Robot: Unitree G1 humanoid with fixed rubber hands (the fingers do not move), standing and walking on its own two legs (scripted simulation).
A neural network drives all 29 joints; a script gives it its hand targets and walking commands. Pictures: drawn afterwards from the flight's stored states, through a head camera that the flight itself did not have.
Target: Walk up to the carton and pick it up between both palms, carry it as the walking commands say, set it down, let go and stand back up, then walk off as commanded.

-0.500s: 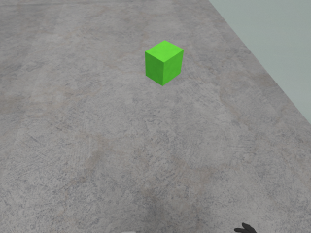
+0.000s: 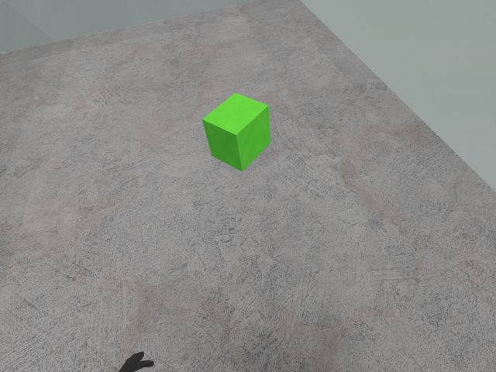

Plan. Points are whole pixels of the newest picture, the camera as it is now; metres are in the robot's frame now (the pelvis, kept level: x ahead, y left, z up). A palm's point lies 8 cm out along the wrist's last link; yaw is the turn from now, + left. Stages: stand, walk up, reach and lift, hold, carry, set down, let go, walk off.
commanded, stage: walk up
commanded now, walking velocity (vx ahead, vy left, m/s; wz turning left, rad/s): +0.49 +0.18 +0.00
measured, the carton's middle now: (238, 132) +1.37 +0.12 -0.63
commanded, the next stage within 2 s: none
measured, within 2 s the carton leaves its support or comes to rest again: neither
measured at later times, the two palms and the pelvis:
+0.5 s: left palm out of the picture +0.14 +0.33 -0.14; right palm (325, 240) +0.39 -0.14 -0.12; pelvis +0.23 +0.09 -0.01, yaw +0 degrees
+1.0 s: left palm (162, 166) +0.64 +0.26 -0.11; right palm (347, 253) +0.37 -0.19 -0.15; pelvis +0.47 +0.04 -0.01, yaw +0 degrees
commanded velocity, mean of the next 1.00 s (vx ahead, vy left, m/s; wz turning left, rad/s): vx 0.50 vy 0.05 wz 0.00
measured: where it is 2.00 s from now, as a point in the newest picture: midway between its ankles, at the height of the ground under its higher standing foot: (246, 225)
